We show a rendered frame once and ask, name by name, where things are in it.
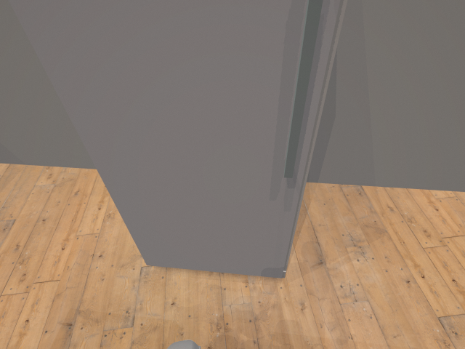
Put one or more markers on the fridge door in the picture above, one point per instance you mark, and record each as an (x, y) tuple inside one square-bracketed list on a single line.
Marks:
[(184, 107)]

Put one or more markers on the handle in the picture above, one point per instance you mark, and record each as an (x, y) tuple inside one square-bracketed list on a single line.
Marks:
[(311, 23)]

